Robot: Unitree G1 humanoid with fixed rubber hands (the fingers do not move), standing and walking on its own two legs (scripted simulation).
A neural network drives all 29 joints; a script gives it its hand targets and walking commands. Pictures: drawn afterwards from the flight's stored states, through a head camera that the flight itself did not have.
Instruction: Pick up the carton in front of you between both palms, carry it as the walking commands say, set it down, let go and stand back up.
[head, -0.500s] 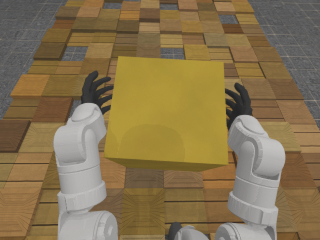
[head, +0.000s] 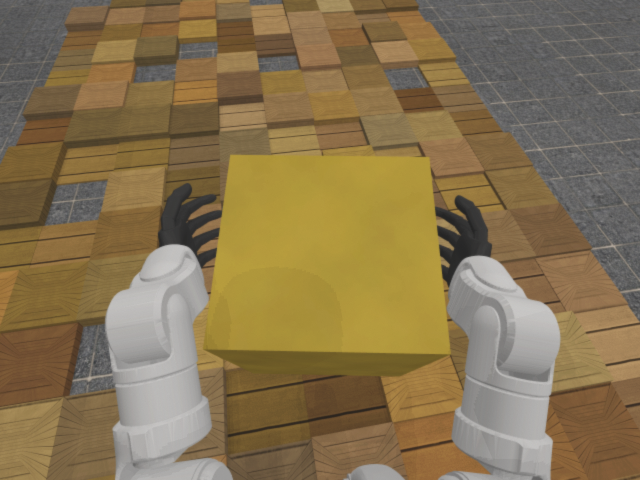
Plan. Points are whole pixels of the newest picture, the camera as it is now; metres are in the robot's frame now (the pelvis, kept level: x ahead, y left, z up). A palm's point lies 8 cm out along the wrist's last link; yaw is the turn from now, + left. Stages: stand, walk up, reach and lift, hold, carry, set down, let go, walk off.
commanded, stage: carry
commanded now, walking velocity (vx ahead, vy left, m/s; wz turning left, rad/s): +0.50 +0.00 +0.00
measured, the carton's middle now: (327, 282) +0.35 -0.03 +0.05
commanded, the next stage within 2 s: none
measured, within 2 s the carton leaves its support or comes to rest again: neither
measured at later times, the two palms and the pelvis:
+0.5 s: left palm (188, 72) +0.71 +0.16 +0.12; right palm (372, 59) +0.76 -0.15 +0.11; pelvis +0.39 -0.04 +0.02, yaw +3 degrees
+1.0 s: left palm out of the picture +1.08 +0.13 +0.08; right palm out of the picture +1.07 -0.18 +0.08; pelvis +0.74 -0.02 -0.01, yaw +1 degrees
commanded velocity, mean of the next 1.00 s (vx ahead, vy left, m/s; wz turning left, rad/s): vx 0.50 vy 0.00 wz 0.00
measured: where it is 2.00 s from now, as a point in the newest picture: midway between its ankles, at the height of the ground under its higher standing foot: (302, 186)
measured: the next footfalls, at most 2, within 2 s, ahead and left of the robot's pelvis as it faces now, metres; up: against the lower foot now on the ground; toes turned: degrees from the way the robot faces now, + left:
right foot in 0.20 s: +0.34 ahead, -0.11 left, +0.00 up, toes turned -5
left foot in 0.62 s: +0.69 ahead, +0.07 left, -0.01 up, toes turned +6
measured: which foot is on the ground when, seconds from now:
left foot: down 0.00-0.22, up 0.24-0.60, down 0.62-1.00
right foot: up 0.00-0.18, down 0.20-0.64, up 0.66-1.00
